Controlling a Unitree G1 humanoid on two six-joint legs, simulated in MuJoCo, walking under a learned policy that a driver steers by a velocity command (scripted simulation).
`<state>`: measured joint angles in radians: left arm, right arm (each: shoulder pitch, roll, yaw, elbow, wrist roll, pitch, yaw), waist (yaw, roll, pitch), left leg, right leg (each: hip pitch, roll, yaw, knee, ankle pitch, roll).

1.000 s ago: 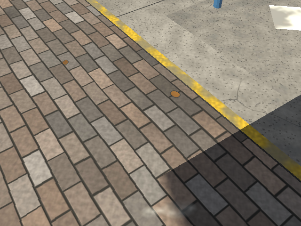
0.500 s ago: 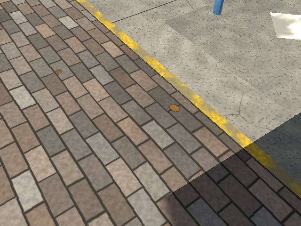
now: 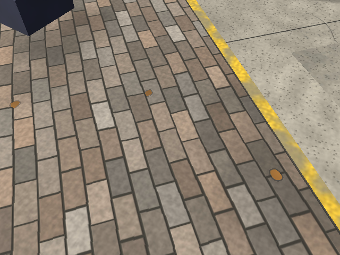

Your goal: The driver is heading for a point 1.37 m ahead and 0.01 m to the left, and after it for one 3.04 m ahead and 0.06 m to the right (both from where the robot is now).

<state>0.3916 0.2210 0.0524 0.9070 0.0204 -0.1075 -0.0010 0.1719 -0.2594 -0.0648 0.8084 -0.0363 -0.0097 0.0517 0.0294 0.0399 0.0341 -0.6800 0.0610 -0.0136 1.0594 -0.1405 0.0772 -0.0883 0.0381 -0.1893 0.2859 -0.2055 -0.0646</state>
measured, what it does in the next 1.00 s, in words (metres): walks ahead: left foot, then right foot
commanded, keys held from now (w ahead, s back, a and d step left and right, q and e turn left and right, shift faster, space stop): w+q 0.32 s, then w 0.04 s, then w+e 0.64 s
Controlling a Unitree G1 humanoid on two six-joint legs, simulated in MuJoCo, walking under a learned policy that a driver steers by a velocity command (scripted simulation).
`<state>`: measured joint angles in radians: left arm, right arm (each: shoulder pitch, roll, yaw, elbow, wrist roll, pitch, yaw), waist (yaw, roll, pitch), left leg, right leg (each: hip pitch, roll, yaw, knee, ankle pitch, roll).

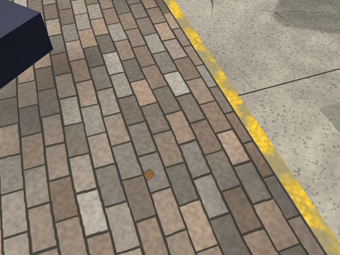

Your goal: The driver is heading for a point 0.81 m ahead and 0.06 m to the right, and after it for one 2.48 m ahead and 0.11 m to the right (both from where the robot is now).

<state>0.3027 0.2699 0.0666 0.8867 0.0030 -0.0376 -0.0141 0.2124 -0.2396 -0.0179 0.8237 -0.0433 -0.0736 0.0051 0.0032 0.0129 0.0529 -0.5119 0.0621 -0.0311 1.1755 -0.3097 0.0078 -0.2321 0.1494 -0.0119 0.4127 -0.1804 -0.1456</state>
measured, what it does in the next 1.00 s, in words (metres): walks ahead, turning right: left foot, then right foot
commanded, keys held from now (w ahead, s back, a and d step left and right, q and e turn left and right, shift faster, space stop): w+e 0.44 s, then w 0.32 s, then w+q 0.24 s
